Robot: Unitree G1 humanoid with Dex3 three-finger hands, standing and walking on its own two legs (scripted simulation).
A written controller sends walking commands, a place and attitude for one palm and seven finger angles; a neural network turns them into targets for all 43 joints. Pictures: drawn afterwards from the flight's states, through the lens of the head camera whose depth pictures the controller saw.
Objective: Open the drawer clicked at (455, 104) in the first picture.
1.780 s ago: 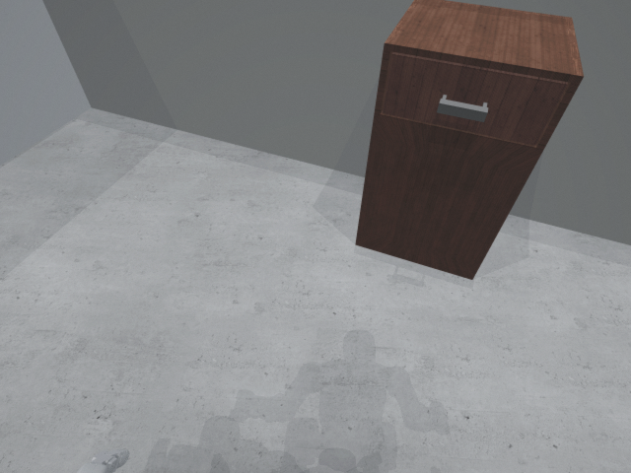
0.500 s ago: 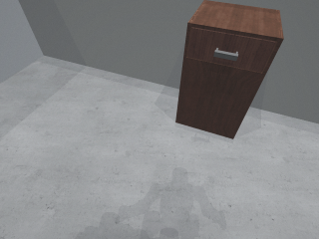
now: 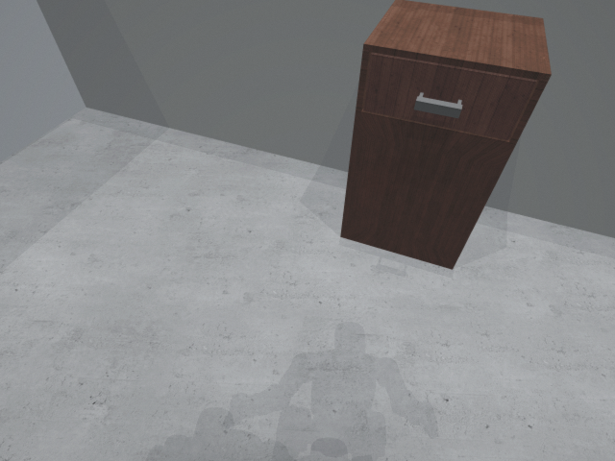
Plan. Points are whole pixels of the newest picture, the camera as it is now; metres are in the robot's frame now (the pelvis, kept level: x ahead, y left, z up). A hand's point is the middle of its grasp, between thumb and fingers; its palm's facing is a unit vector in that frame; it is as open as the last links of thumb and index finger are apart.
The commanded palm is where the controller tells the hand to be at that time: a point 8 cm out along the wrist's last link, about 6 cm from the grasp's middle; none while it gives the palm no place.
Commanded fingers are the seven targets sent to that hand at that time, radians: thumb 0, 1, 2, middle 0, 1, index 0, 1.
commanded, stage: walk to a spot facing it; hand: left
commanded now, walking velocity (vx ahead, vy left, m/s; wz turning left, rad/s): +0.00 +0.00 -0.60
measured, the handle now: (438, 103) +1.06 -0.31 -0.06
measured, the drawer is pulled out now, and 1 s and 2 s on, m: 0.00 0.00 0.00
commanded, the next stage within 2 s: turn to face it in 1.58 s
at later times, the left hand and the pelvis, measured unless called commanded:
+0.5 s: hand out of the picture +0.04 +0.15 -0.17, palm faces -0.17 -0.95 -0.27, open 7.4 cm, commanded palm none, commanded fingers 0.00 0.90 0.90 -0.20 -0.30 -0.20 -0.30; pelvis -0.03 -0.04 -0.01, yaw -14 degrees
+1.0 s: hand (199, 456) +0.17 +0.18 -0.17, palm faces -0.43 -0.88 -0.20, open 7.4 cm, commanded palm none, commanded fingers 0.00 0.90 0.90 -0.20 -0.30 -0.20 -0.30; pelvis +0.02 +0.01 +0.00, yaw -31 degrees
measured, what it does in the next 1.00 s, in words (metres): steps on the spot, turning right: left foot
